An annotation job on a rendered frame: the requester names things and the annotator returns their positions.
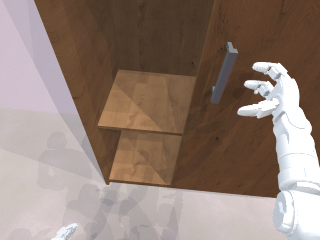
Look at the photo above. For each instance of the left robot hand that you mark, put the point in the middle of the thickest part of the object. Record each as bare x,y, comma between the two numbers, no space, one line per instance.
65,232

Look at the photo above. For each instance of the handle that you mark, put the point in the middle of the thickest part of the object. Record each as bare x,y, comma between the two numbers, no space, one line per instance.
224,74

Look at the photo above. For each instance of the robot right upper arm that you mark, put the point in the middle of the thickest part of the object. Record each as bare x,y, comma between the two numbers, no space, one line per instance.
297,215

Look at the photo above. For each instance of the robot right forearm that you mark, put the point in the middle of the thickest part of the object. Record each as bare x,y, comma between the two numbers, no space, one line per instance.
296,154

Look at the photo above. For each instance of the right robot hand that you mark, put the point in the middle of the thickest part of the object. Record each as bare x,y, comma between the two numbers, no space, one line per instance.
285,92

